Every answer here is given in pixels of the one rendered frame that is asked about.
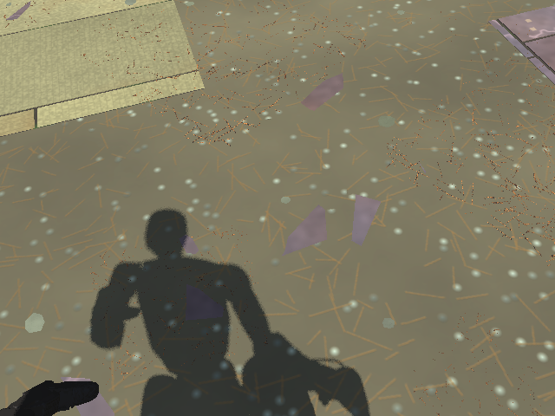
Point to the left robot hand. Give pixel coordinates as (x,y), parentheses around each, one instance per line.
(49,398)

